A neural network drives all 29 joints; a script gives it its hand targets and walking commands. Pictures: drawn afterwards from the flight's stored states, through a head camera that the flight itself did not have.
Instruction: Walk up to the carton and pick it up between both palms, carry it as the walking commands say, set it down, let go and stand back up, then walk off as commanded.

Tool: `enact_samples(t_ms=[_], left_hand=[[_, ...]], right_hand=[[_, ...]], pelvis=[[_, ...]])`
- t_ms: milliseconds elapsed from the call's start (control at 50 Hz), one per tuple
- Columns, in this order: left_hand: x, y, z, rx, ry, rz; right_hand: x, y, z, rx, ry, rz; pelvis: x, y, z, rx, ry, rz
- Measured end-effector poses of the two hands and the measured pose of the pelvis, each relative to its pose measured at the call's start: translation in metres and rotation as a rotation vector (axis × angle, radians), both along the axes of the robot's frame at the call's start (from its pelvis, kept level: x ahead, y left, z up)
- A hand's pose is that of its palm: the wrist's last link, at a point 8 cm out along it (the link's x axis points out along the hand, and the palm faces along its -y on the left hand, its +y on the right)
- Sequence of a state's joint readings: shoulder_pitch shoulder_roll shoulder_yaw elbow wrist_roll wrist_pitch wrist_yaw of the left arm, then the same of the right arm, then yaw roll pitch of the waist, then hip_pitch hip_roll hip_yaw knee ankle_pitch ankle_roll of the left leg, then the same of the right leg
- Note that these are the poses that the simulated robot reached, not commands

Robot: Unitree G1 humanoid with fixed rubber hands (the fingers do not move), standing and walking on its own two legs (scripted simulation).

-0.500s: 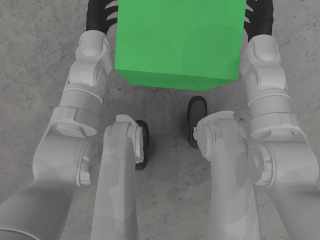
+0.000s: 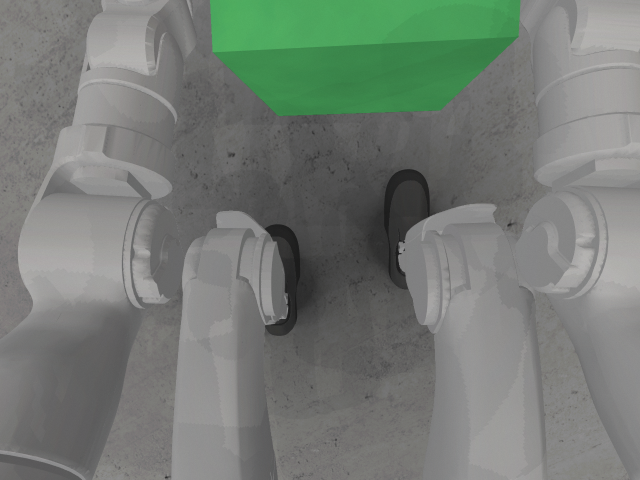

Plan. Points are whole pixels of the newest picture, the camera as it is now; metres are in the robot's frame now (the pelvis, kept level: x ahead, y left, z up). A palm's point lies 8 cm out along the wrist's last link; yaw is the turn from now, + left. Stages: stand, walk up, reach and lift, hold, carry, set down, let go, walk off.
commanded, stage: set down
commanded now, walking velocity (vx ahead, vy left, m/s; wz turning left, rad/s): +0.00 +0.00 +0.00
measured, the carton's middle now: out of the picture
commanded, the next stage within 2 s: none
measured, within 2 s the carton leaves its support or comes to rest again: rests again in 1.92 s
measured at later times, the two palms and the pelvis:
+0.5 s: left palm out of the picture +0.56 +0.11 -0.19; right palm out of the picture +0.55 -0.21 -0.18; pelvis +0.00 +0.00 -0.04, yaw +0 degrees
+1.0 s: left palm out of the picture +0.57 +0.12 -0.20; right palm out of the picture +0.56 -0.21 -0.18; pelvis +0.00 +0.00 -0.05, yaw +0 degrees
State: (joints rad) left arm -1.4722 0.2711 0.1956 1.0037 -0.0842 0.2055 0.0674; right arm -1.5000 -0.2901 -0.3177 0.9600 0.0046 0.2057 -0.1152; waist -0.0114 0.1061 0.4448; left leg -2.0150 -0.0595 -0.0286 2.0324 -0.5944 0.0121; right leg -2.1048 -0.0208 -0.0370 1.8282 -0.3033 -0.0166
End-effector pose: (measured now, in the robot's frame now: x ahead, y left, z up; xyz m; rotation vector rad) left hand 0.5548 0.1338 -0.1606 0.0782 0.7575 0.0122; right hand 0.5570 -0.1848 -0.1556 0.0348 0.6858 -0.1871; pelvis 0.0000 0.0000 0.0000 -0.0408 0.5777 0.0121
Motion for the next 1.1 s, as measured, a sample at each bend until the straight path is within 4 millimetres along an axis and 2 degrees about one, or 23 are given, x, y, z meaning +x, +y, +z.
enact_samples(t_ms=[60, 100, 220, 300, 500, 660, 1100], left_hand=[[-0.001, -0.005, -0.029, -0.021, 0.035, -0.013], [0.003, -0.012, -0.034, -0.061, 0.001, -0.016], [0.010, -0.023, -0.029, -0.035, -0.072, 0.014], [0.006, -0.019, -0.039, -0.070, -0.029, -0.031], [0.010, -0.022, -0.034, -0.050, -0.024, -0.061], [0.013, -0.021, -0.034, -0.074, -0.020, -0.062], [0.017, -0.017, -0.038, -0.104, -0.039, -0.104]], right_hand=[[-0.001, -0.007, -0.024, -0.006, 0.030, 0.004], [-0.002, -0.016, -0.029, -0.013, 0.038, 0.040], [-0.001, -0.022, -0.016, -0.096, 0.019, 0.048], [-0.004, -0.022, -0.021, -0.082, 0.044, 0.041], [-0.006, -0.027, -0.026, -0.035, 0.039, 0.032], [-0.003, -0.029, -0.027, -0.037, 0.022, 0.055], [-0.002, -0.029, -0.029, -0.021, 0.002, 0.050]], pelvis=[[0.005, 0.000, -0.007, -0.002, 0.028, -0.001], [0.006, 0.000, -0.010, -0.001, 0.016, 0.000], [-0.001, -0.002, -0.027, 0.002, -0.048, 0.002], [-0.002, 0.001, -0.033, -0.006, -0.035, 0.003], [-0.001, 0.002, -0.038, -0.010, -0.035, 0.006], [0.001, -0.003, -0.043, 0.001, -0.008, 0.008], [0.003, 0.001, -0.047, -0.011, 0.017, 0.010]])
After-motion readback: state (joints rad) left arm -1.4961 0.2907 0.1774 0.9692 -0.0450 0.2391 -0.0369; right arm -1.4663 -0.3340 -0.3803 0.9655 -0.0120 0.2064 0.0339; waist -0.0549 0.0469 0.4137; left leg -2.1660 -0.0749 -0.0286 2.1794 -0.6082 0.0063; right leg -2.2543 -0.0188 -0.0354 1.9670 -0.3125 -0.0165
